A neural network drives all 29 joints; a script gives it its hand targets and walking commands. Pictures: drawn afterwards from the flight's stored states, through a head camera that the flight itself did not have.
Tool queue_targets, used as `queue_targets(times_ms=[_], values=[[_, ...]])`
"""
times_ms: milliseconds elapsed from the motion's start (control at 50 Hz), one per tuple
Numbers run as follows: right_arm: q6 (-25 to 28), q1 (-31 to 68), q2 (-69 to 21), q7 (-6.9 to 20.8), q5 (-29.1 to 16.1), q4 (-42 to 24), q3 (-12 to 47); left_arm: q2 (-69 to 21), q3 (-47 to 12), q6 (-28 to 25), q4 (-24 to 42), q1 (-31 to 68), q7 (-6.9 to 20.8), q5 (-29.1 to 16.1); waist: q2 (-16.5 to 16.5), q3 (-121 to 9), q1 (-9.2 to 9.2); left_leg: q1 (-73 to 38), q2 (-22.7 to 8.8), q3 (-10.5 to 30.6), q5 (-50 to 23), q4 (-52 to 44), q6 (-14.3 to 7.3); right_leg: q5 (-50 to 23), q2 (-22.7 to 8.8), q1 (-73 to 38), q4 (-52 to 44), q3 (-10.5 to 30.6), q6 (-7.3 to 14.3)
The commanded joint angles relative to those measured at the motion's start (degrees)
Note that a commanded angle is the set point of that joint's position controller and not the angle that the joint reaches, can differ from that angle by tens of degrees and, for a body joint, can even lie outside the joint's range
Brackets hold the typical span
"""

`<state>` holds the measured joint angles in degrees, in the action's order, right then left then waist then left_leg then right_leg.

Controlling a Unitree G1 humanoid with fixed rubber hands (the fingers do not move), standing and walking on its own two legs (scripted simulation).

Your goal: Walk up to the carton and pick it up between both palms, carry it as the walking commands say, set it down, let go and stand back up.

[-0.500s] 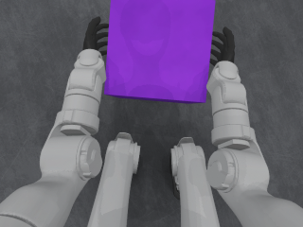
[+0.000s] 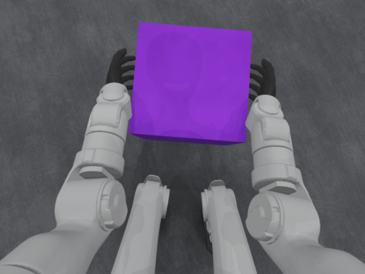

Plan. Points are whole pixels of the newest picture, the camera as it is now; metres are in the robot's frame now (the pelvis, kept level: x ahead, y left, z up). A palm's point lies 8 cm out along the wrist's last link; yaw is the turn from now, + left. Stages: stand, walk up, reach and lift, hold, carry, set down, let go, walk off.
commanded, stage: reach and lift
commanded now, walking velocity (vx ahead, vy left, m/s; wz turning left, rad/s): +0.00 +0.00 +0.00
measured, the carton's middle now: (189, 94) +0.50 +0.01 -0.13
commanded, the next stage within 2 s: none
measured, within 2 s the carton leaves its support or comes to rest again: neither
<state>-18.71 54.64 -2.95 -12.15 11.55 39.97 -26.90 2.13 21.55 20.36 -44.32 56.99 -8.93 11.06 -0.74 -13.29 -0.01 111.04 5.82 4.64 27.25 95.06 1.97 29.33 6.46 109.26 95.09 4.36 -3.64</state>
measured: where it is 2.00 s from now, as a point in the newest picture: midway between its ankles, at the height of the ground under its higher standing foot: (180, 232)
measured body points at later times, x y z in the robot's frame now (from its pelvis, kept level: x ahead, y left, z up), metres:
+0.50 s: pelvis +0.02 +0.00 +0.07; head +0.21 +0.02 +0.47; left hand +0.47 +0.17 +0.01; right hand +0.47 -0.15 +0.02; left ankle +0.10 +0.12 -0.49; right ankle +0.10 -0.13 -0.49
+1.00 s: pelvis +0.04 +0.00 +0.14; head +0.19 +0.01 +0.56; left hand +0.45 +0.17 +0.08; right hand +0.45 -0.15 +0.09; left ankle +0.10 +0.12 -0.49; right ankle +0.09 -0.13 -0.49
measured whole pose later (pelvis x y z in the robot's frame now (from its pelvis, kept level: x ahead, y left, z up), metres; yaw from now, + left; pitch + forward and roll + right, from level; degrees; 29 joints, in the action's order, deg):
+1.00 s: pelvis +0.04 +0.00 +0.14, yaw +1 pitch +33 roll -1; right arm -16.8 36.4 -7.6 -9.0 13.1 37.2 -24.7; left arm -2.9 21.4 17.9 -40.6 38.1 -7.2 12.9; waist -0.9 -15.8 -1.1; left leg 76.2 5.4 6.7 22.6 66.2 1.5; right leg 24.4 5.4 74.8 66.4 5.9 -1.8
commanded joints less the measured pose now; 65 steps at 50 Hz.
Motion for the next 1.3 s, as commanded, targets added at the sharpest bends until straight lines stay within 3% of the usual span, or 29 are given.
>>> queue_targets(times_ms=[0, 1280], values=[[0.8, 37.3, -57.0, 23.6, -8.7, 1.9, 30.1, -59.4, -26.8, -2.5, 2.1, 35.9, 22.0, -9.5, 2.4, -55.4, 0.4, -38.4, 2.8, -7.9, -13.0, -10.9, -0.3, -11.5, 3.3, -27.4, -10.7, -8.5, 2.0], [1.1, 7.8, -61.5, 27.1, -4.7, -1.6, 34.6, -63.5, -29.7, -3.4, 5.8, 7.6, 25.4, -5.2, 2.0, -33.8, -0.77, -73.4, 1.2, -2.7, -22.9, -47.8, -1.4, -22.3, 0.5, -66.7, -48.1, -2.3, 3.3]])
